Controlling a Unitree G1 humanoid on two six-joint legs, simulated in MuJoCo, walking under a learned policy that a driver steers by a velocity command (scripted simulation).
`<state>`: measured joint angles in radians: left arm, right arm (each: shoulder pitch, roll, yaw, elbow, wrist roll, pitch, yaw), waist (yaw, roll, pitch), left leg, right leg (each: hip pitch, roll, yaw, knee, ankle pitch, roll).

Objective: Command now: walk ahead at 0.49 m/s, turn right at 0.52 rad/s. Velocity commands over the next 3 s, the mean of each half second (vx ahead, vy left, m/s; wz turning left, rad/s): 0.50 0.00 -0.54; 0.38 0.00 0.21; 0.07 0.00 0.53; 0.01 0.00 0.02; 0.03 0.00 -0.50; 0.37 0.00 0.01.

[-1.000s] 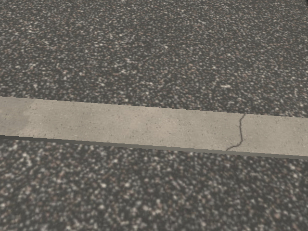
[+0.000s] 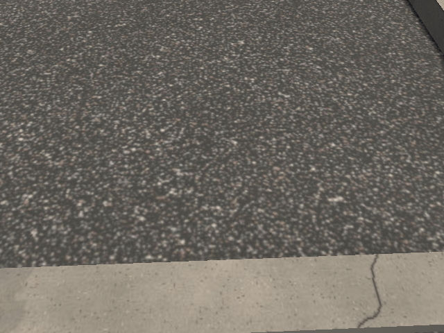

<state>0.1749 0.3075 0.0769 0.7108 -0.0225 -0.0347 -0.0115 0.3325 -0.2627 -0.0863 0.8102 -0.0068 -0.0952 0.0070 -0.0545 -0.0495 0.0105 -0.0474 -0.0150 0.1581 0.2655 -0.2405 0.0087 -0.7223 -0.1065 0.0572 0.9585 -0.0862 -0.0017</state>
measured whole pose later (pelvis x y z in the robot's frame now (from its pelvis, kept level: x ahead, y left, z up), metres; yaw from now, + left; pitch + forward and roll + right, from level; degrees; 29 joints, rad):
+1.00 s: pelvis +0.52 -0.08 +0.00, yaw -6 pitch +3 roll -1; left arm 0.10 0.29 0.05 0.62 0.02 -0.03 0.05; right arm 0.29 -0.27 -0.05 0.73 0.01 0.00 -0.01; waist -0.04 -0.02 0.07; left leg -0.26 -0.12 -0.13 0.39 -0.15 0.09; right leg -0.64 -0.03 0.12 0.95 -0.25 0.06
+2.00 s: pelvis +0.55 -0.11 -0.01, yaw +8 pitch +1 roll +1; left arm 0.24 0.30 0.05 0.77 -0.01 0.07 0.01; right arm 0.15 -0.22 -0.03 0.62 -0.01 0.05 -0.02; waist 0.03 -0.03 0.00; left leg -0.21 0.01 0.08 0.49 -0.30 0.03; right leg -0.40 -0.01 0.00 0.94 -0.52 0.05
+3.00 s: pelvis +0.70 -0.09 -0.04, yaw -6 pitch +4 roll -2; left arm 0.40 0.29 0.06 0.71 -0.03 -0.07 0.03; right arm 0.23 -0.32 -0.08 0.71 0.05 -0.09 0.05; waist 0.07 0.00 -0.07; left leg -0.66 0.04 -0.11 0.99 -0.27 0.03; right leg -0.09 0.00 0.08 0.61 -0.60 0.03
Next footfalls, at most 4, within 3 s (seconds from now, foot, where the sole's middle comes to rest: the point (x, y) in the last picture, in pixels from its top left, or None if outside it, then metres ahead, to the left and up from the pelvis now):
0.20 right None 0.27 -0.15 -0.78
0.70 left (231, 303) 0.58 -0.03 -0.78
1.26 right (293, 283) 0.64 -0.23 -0.78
1.74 left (218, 313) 0.55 0.01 -0.78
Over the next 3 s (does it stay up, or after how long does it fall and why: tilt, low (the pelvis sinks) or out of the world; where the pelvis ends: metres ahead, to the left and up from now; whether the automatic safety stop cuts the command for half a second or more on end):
stays up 0.70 -0.09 -0.04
